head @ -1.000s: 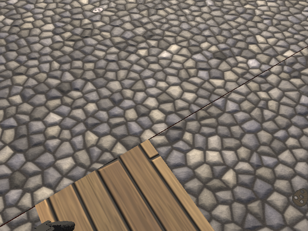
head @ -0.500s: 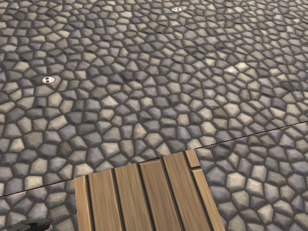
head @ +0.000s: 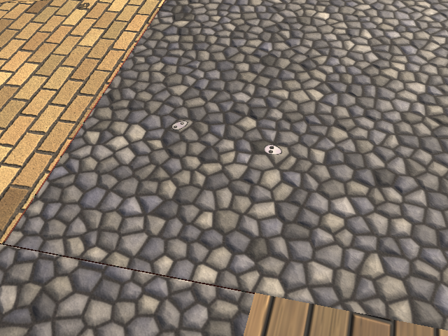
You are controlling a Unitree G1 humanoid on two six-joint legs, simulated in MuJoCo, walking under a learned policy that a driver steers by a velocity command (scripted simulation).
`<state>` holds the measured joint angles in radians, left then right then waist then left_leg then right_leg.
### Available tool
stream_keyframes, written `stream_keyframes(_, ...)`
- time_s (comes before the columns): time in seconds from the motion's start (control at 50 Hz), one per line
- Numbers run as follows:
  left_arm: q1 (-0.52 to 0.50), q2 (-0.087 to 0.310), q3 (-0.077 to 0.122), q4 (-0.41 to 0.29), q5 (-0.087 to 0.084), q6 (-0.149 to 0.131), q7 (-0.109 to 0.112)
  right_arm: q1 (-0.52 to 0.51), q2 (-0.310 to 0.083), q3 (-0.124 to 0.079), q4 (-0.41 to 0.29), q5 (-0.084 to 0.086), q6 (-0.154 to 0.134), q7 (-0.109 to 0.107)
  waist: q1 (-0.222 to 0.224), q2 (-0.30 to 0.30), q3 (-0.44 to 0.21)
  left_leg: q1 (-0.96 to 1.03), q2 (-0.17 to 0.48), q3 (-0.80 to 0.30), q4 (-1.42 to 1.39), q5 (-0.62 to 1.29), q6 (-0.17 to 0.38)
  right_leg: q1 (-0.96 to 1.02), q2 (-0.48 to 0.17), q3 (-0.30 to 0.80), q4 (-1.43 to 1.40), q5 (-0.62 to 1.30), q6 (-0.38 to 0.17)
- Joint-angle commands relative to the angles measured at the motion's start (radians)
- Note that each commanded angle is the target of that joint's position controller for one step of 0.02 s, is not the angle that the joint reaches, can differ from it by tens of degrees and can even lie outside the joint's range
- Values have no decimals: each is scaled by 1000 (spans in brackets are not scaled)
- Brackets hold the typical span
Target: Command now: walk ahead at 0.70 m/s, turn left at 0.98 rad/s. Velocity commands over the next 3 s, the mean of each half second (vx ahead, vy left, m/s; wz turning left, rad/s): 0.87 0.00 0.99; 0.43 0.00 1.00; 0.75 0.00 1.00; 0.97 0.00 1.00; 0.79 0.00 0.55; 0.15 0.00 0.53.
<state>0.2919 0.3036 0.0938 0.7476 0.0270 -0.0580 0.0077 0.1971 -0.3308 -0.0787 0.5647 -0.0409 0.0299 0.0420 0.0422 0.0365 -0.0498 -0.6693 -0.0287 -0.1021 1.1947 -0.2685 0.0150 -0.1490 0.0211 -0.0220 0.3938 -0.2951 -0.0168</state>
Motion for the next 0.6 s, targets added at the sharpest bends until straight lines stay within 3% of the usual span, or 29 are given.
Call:
stream_keyframes(0.02,-12,144,18,-54,11,-13,-9,-86,-63,-10,-79,-9,-3,56,-10,-131,120,-239,52,3,129,123,-14,25,-264,195,-266,-236,-64)
stream_keyframes(0.1,102,123,8,-11,10,-26,-13,-172,-72,-8,-76,-3,1,56,34,-154,165,-303,71,36,58,152,-8,124,-272,47,-277,-134,-58)
stream_keyframes(0.2,213,118,-3,51,19,-29,3,-354,-29,23,-113,-4,-11,83,89,-159,252,-285,104,185,-219,85,57,255,-296,-120,-318,65,-54)
stream_keyframes(0.24,231,129,-8,79,21,-23,10,-374,-1,40,-121,-4,-15,79,70,-159,252,-193,73,258,-335,-3,112,298,-296,-211,-251,445,-44)
stream_keyframes(0.28,221,171,-9,89,16,-13,20,-259,-8,36,-85,2,-16,56,-22,-189,135,79,-50,353,-387,-89,168,291,-308,-270,-35,1205,-36)
stream_keyframes(0.3,214,217,0,87,14,-1,22,-101,-43,19,-47,6,-22,44,-111,-209,35,271,-105,349,-396,-143,193,261,-335,-266,179,1405,-44)
stream_keyframes(0.32,177,242,3,67,1,1,17,124,-97,-11,20,8,-32,30,-217,-203,-88,591,-134,288,-465,-106,229,110,-345,-253,448,1358,-43)
stream_keyframes(0.34,176,194,-9,34,0,-6,2,239,-184,-50,77,2,-31,10,-247,-83,-179,946,-53,87,-566,-196,258,-216,-275,-242,772,847,-9)
stream_keyframes(0.36,98,101,-29,-75,-2,-23,-22,181,-304,-83,62,26,-15,-3,-166,183,-229,1141,239,-526,-765,-435,369,-611,-54,-173,1144,-131,56)
stream_keyframes(0.38,-39,159,-23,-138,0,-44,-25,254,-305,-81,48,14,-10,-13,-215,9,-287,1150,269,-687,-848,-340,380,-703,-56,45,1210,-58,43)
stream_keyframes(0.4,-108,137,-32,-161,-8,-56,-23,264,-284,-78,96,14,-16,-25,-207,-29,-162,1054,260,-596,-876,-174,363,-737,-100,73,1169,-18,30)
stream_keyframes(0.42,-71,113,-46,-150,-3,-60,-18,242,-241,-65,118,14,-30,-35,-140,-75,-32,875,229,-499,-888,-43,335,-693,-143,69,1052,-14,25)
stream_keyframes(0.44,-56,107,-49,-147,17,-49,-18,191,-209,-52,117,14,-46,-46,-89,-90,21,739,180,-420,-890,6,325,-633,-165,80,977,-49,33)
stream_keyframes(0.46,0,105,-51,-125,36,-28,-18,135,-175,-35,108,16,-55,-49,-33,-83,58,633,137,-354,-904,43,322,-578,-175,81,946,-79,42)
stream_keyframes(0.5,3,102,-52,-132,51,10,-24,123,-134,-14,111,31,-78,-44,2,-34,107,485,101,-320,-948,62,343,-545,-187,71,843,-164,72)
stream_keyframes(0.52,-61,97,-56,-159,47,18,-25,117,-134,-11,111,36,-89,-41,2,-29,163,401,81,-295,-982,180,335,-534,-183,40,756,-135,87)
stream_keyframes(0.56,-180,70,-71,-210,33,13,-29,105,-154,-16,120,27,-98,-40,-3,-31,216,308,29,-229,-971,543,300,-476,-138,-15,578,30,100)
stream_keyframes(0.6,-196,39,-85,-208,22,1,-35,120,-165,-27,142,33,-90,-34,-26,-23,157,285,-37,-148,-895,746,225,-303,-61,-50,377,261,71)
